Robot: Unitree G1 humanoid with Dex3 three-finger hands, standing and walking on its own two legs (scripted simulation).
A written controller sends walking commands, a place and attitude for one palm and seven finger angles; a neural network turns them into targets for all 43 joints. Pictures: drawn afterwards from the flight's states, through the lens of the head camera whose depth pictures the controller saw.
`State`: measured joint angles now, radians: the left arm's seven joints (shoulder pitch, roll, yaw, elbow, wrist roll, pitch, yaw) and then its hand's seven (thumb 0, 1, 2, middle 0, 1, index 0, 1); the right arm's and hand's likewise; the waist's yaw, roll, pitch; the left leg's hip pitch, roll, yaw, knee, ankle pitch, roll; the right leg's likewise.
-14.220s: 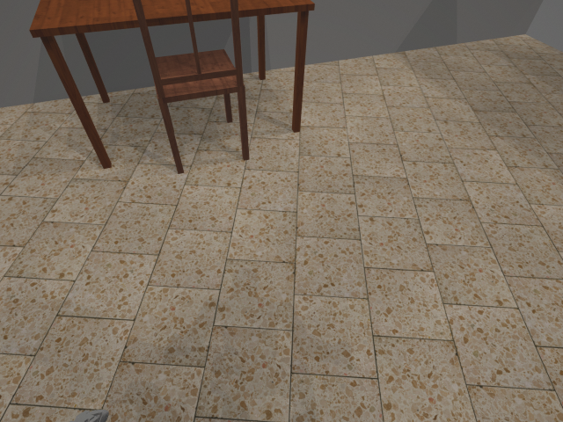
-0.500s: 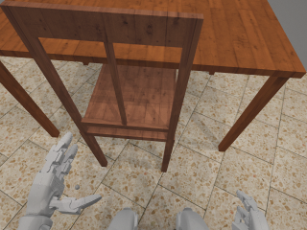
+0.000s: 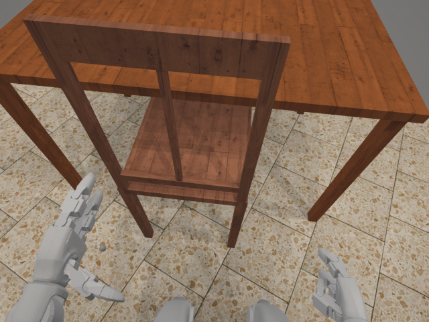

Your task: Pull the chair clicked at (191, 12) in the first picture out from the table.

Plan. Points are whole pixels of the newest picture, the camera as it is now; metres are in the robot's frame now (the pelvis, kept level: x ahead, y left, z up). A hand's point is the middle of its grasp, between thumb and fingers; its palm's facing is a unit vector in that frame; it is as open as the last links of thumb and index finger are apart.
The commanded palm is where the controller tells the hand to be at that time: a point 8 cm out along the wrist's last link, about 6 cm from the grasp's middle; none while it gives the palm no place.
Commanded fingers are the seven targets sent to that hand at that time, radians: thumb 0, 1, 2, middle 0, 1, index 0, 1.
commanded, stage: raise the hand toward the chair's back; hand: left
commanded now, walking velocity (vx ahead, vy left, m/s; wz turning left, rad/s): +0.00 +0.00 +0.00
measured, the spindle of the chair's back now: (172, 137) +0.48 +0.13 +0.02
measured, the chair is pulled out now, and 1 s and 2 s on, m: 0.00 0.00 0.00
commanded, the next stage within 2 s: aim the fingers beside a spindle in 0.64 s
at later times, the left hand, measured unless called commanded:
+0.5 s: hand (98, 236) +0.25 +0.21 +0.05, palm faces -0.04 -1.00 -0.06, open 16.9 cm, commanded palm +0.23 +0.27 +0.05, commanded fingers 0.00 -0.50 0.30 -0.06 -0.08 -0.06 -0.08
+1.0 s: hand (116, 232) +0.26 +0.19 +0.04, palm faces -0.08 -1.00 -0.03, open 16.9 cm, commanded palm +0.24 +0.24 +0.04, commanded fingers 0.00 -0.50 0.30 -0.06 -0.08 -0.06 -0.08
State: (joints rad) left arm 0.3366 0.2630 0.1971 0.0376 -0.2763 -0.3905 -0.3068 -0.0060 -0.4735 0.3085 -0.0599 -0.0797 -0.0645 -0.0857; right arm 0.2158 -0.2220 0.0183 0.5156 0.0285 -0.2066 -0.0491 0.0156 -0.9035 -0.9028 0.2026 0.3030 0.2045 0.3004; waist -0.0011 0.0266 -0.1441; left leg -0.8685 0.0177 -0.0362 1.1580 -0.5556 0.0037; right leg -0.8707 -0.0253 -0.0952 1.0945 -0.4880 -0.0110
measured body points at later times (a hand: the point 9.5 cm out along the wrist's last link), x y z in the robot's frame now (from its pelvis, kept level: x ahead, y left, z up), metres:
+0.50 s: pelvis +0.00 +0.01 +0.01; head +0.07 +0.02 +0.45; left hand +0.24 +0.26 +0.05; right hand +0.17 -0.24 -0.07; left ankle +0.00 +0.11 -0.65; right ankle +0.03 -0.12 -0.65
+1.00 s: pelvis +0.00 +0.01 +0.00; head +0.08 +0.02 +0.44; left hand +0.26 +0.24 +0.04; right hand +0.18 -0.23 -0.08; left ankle +0.00 +0.11 -0.65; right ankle +0.03 -0.12 -0.65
